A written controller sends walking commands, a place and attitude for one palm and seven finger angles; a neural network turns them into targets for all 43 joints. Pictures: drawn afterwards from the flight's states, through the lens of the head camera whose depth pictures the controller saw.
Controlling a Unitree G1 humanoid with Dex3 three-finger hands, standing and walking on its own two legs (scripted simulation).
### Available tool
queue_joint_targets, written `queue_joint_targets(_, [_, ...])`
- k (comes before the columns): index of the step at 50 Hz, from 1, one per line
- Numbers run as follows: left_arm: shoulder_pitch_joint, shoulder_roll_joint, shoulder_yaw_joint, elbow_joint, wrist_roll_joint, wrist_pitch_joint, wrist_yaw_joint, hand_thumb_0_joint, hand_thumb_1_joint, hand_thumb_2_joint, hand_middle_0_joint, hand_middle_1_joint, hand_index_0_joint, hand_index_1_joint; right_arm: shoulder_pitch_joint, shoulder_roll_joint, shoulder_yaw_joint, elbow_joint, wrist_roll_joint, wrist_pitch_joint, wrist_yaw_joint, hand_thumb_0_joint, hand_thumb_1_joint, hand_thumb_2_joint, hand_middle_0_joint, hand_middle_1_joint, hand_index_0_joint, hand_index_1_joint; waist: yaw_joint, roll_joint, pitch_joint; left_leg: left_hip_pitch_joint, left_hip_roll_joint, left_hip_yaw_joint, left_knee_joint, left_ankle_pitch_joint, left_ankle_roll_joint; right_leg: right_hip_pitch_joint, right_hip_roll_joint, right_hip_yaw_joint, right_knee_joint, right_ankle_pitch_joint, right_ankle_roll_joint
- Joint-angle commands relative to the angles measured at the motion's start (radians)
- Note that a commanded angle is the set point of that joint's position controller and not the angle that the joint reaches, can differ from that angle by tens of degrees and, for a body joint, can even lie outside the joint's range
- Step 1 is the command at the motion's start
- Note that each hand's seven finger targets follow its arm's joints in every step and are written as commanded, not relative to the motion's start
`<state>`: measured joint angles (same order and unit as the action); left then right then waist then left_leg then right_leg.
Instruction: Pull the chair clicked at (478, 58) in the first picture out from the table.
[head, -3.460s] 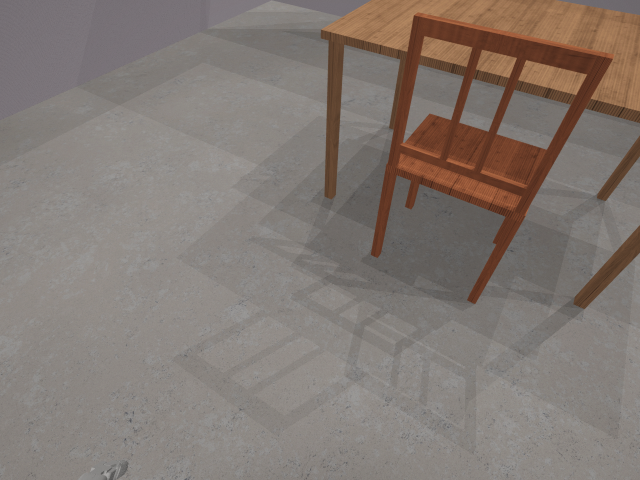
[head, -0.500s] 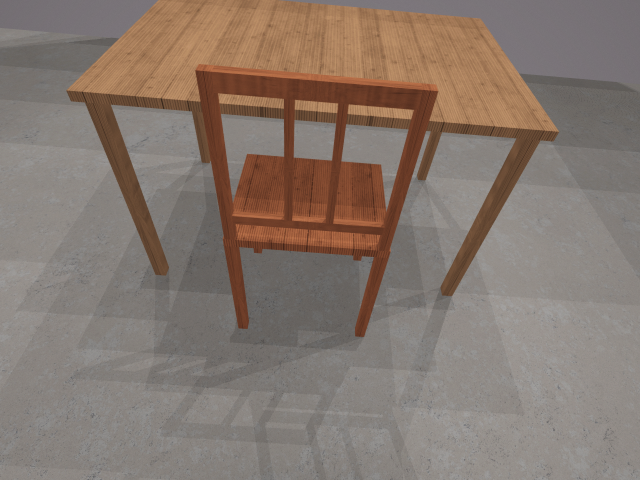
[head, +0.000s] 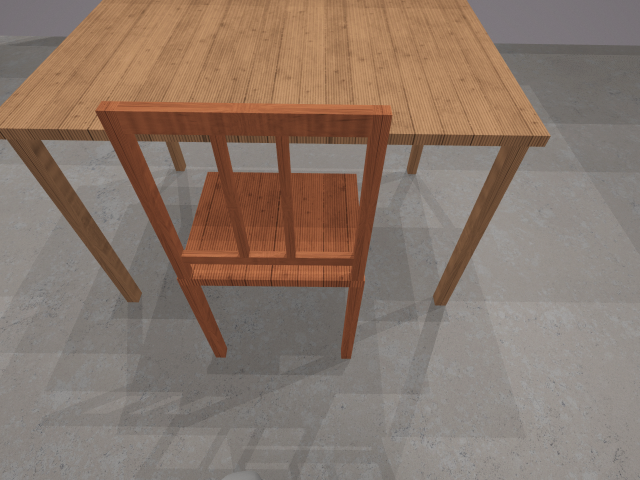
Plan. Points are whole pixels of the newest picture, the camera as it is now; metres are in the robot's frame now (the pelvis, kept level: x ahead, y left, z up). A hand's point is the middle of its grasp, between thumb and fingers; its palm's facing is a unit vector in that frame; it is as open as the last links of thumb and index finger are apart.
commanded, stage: take the last steps up to it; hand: left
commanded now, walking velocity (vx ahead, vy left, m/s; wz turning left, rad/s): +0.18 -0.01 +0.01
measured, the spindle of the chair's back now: (232, 202) +0.59 +0.18 -0.05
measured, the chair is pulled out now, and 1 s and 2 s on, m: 0.00 0.00 0.00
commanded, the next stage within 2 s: come to a stop and stand still in 0.10 s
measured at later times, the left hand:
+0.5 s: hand out of the picture +0.10 +0.16 -0.18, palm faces +0.06 -0.99 -0.16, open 7.4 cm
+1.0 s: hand out of the picture +0.10 +0.16 -0.17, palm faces +0.09 -0.97 -0.22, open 7.4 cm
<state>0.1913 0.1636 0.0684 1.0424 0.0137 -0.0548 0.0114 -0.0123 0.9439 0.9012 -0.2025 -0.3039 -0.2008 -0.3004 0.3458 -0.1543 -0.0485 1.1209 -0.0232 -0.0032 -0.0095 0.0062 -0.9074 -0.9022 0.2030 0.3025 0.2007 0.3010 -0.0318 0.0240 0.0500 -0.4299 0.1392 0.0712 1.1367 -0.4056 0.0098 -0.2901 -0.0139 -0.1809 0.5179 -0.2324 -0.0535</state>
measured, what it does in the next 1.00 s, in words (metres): steps on the spot: left foot, then right foot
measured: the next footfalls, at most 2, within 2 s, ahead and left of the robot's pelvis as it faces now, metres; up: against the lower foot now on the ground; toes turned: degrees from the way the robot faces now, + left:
left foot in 0.22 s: +0.17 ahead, +0.09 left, +0.00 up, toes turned +8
right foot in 0.62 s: +0.17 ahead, -0.13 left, +0.00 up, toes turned -1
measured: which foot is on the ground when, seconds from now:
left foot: up 0.00-0.20, down 0.22-0.66, up 0.68-1.00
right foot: down 0.00-0.24, up 0.26-0.60, down 0.62-1.00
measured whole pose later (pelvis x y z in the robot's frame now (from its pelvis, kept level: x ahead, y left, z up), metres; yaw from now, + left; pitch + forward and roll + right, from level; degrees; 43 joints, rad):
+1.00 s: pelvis +0.06 -0.03 +0.01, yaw +1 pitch +0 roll +1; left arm 0.23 0.17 0.05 1.03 0.02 0.02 0.03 0.01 0.91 0.90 -0.20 -0.30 -0.20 -0.30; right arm 0.24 -0.21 -0.04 1.04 -0.01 0.03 -0.01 0.00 -0.91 -0.90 0.20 0.30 0.20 0.30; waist 0.02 -0.01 0.04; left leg -0.19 0.03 0.03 0.50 -0.30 -0.02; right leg -0.26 -0.06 -0.07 0.50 -0.23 0.01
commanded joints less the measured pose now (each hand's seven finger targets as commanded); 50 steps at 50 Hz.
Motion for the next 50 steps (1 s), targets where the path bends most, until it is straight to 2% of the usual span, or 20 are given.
queue_joint_targets(1, [0.091,0.082,-0.008,-0.003,0.011,-0.011,0.011,0.000,0.900,0.900,-0.200,-0.300,-0.200,-0.300,0.048,-0.002,-0.003,-0.060,-0.006,-0.013,0.006,0.000,-0.900,-0.900,0.200,0.300,0.200,0.300,-0.007,-0.119,-0.023,-0.041,0.002,0.008,-0.158,0.060,-0.012,0.035,-0.248,0.194,-0.317,0.165,-0.138])
queue_joint_targets(6, [0.125,0.111,-0.007,0.015,0.009,-0.008,0.006,0.000,0.900,0.900,-0.200,-0.300,-0.200,-0.300,-0.044,-0.017,0.006,-0.100,-0.001,-0.030,0.013,0.000,-0.900,-0.900,0.200,0.300,0.200,0.300,0.018,-0.121,-0.022,0.032,-0.041,0.034,-0.416,0.086,-0.005,0.103,-0.240,0.198,-0.285,0.200,-0.142])
queue_joint_targets(10, [0.135,0.081,-0.015,0.030,0.001,0.006,0.002,0.000,0.900,0.900,-0.200,-0.300,-0.200,-0.300,0.004,-0.047,0.010,-0.071,-0.001,-0.046,0.003,0.000,-0.900,-0.900,0.200,0.300,0.200,0.300,-0.012,-0.026,0.012,0.290,-0.055,0.024,-0.645,0.248,0.005,-0.017,-0.159,0.160,-0.140,0.060,-0.069])
queue_joint_targets(11, [0.154,0.039,-0.023,0.026,0.000,0.011,0.003,0.000,0.900,0.900,-0.200,-0.300,-0.200,-0.300,0.037,-0.095,0.007,-0.067,-0.004,-0.052,-0.006,0.000,-0.900,-0.900,0.200,0.300,0.200,0.300,-0.012,0.112,-0.003,0.343,0.055,-0.126,-0.729,0.393,0.049,-0.068,-0.081,0.112,0.000,0.016,-0.021])
queue_joint_targets(12, [0.189,0.001,-0.032,0.019,-0.004,0.017,0.006,0.000,0.900,0.900,-0.200,-0.300,-0.200,-0.300,0.043,-0.150,0.002,-0.074,-0.005,-0.046,-0.015,0.000,-0.900,-0.900,0.200,0.300,0.200,0.300,0.007,0.229,-0.010,0.332,0.204,-0.295,-0.791,0.567,0.134,-0.089,-0.021,0.055,0.124,-0.158,0.025])
queue_joint_targets(13, [0.186,0.017,-0.036,0.032,-0.002,0.026,0.017,0.000,0.900,0.900,-0.200,-0.300,-0.200,-0.300,0.011,-0.134,0.011,-0.064,-0.002,-0.042,-0.031,0.000,-0.900,-0.900,0.200,0.300,0.200,0.300,0.011,0.288,-0.034,0.325,0.232,-0.319,-0.845,0.733,0.170,-0.085,-0.011,0.103,0.242,-0.339,0.046])
queue_joint_targets(15, [0.200,0.022,-0.037,0.056,-0.004,0.040,0.026,0.000,0.900,0.900,-0.200,-0.300,-0.200,-0.300,-0.096,-0.099,0.029,-0.080,0.005,-0.037,-0.047,0.000,-0.900,-0.900,0.200,0.300,0.200,0.300,0.053,0.186,-0.026,0.280,0.200,-0.220,-0.826,0.886,0.177,-0.047,-0.058,0.171,0.277,-0.317,0.057])
queue_joint_targets(18, [0.202,0.029,-0.036,0.057,-0.003,0.062,0.033,0.000,0.900,0.900,-0.200,-0.300,-0.200,-0.300,-0.142,-0.104,0.009,-0.088,0.014,-0.024,-0.050,0.000,-0.900,-0.900,0.200,0.300,0.200,0.300,0.055,0.078,-0.079,0.342,0.162,-0.111,-0.783,1.018,0.160,-0.023,-0.067,0.161,0.213,-0.213,0.078])
queue_joint_targets(22, [0.174,0.044,-0.019,0.015,0.004,0.085,0.034,0.000,0.900,0.900,-0.200,-0.300,-0.200,-0.300,-0.152,-0.146,-0.023,-0.101,0.011,0.002,-0.047,0.000,-0.900,-0.900,0.200,0.300,0.200,0.300,0.040,0.059,-0.109,0.348,0.185,-0.105,-0.769,0.955,0.177,-0.036,-0.052,0.147,0.272,-0.225,0.077])
queue_joint_targets(26, [0.178,0.028,-0.013,-0.010,0.008,0.091,0.033,0.000,0.900,0.900,-0.200,-0.300,-0.200,-0.300,-0.188,-0.158,-0.036,-0.125,0.002,0.018,-0.035,0.000,-0.900,-0.900,0.200,0.300,0.200,0.300,0.044,0.129,-0.118,0.293,0.164,-0.082,-0.763,0.752,0.162,-0.014,-0.039,0.128,0.240,-0.187,0.074])
queue_joint_targets(29, [0.233,0.048,-0.015,0.003,0.012,0.072,0.034,0.000,0.900,0.900,-0.200,-0.300,-0.200,-0.300,-0.216,-0.134,-0.031,-0.130,0.009,0.022,-0.021,0.000,-0.900,-0.900,0.200,0.300,0.200,0.300,0.083,0.061,-0.112,0.197,0.083,-0.047,-0.677,0.431,0.083,0.119,-0.053,0.142,-0.045,0.055,0.071])
queue_joint_targets(31, [0.141,0.160,-0.014,-0.021,0.016,0.051,0.035,0.000,0.900,0.900,-0.200,-0.300,-0.200,-0.300,-0.178,-0.051,-0.016,-0.144,0.023,0.029,-0.006,0.000,-0.900,-0.900,0.200,0.300,0.200,0.300,0.028,-0.197,-0.059,0.118,-0.094,0.037,-0.565,0.032,-0.024,0.058,-0.293,0.418,-0.209,0.208,-0.031])
queue_joint_targets(32, [0.128,0.190,-0.011,-0.037,0.014,0.054,0.031,0.000,0.900,0.900,-0.200,-0.300,-0.200,-0.300,-0.197,-0.056,-0.017,-0.151,0.016,0.043,-0.003,0.000,-0.900,-0.900,0.200,0.300,0.200,0.300,0.044,-0.149,-0.022,0.140,-0.106,0.011,-0.501,-0.044,-0.030,-0.010,-0.352,0.443,-0.256,0.207,-0.083])
queue_joint_targets(33, [0.117,0.204,-0.003,-0.035,0.016,0.049,0.033,0.000,0.900,0.900,-0.200,-0.300,-0.200,-0.300,-0.218,-0.061,-0.015,-0.154,0.009,0.051,-0.004,0.000,-0.900,-0.900,0.200,0.300,0.200,0.300,0.056,-0.246,-0.023,0.097,-0.110,-0.012,-0.428,-0.084,-0.030,0.011,-0.345,0.471,-0.257,0.279,-0.099])
queue_joint_targets(35, [0.089,0.178,-0.004,-0.031,0.013,0.046,0.036,0.000,0.900,0.900,-0.200,-0.300,-0.200,-0.300,-0.190,-0.090,-0.020,-0.133,0.011,0.050,-0.004,0.000,-0.900,-0.900,0.200,0.300,0.200,0.300,0.053,-0.212,-0.031,0.051,-0.109,-0.058,-0.300,-0.057,-0.029,0.083,-0.330,0.417,-0.224,0.377,-0.121])
queue_joint_targets(39, [0.094,0.193,0.009,-0.048,0.015,0.050,0.037,0.000,0.900,0.900,-0.200,-0.300,-0.200,-0.300,-0.162,-0.099,-0.020,-0.131,0.011,0.050,0.003,0.000,-0.900,-0.900,0.200,0.300,0.200,0.300,0.066,-0.170,-0.018,0.005,-0.111,-0.065,-0.231,-0.015,-0.044,0.125,-0.312,0.344,-0.213,0.347,-0.116])
queue_joint_targets(44, [0.111,0.204,0.021,-0.050,0.019,0.056,0.034,0.000,0.900,0.900,-0.200,-0.300,-0.200,-0.300,-0.150,-0.084,-0.012,-0.150,0.013,0.037,0.002,0.000,-0.900,-0.900,0.200,0.300,0.200,0.300,0.088,-0.210,-0.039,0.066,-0.122,-0.037,-0.425,-0.023,-0.041,0.155,-0.296,0.345,-0.218,0.246,-0.117])
queue_joint_targets(47, [0.075,0.193,0.017,-0.045,0.012,0.061,0.029,0.000,0.900,0.900,-0.200,-0.300,-0.200,-0.300,-0.078,-0.067,-0.004,-0.121,0.012,0.026,-0.005,0.000,-0.900,-0.900,0.200,0.300,0.200,0.300,0.056,-0.206,-0.059,0.240,-0.139,-0.007,-0.649,0.104,-0.034,0.071,-0.240,0.306,-0.198,0.116,-0.068])
queue_joint_targets(49, [0.045,0.145,0.006,-0.048,0.001,0.068,0.026,0.000,0.900,0.900,-0.200,-0.300,-0.200,-0.300,-0.014,-0.094,0.002,-0.092,0.009,0.010,-0.010,0.000,-0.900,-0.900,0.200,0.300,0.200,0.300,0.029,-0.081,-0.049,0.345,-0.077,-0.069,-0.799,0.196,-0.011,-0.026,-0.161,0.250,-0.117,-0.038,-0.005])
queue_joint_targets(50, [0.064,0.103,-0.002,-0.051,-0.002,0.072,0.022,0.000,0.900,0.900,-0.200,-0.300,-0.200,-0.300,-0.036,-0.136,-0.002,-0.102,0.002,0.004,-0.013,0.000,-0.900,-0.900,0.200,0.300,0.200,0.300,0.049,0.054,-0.045,0.295,0.029,-0.189,-0.827,0.250,0.030,-0.036,-0.088,0.188,-0.055,-0.057,0.035])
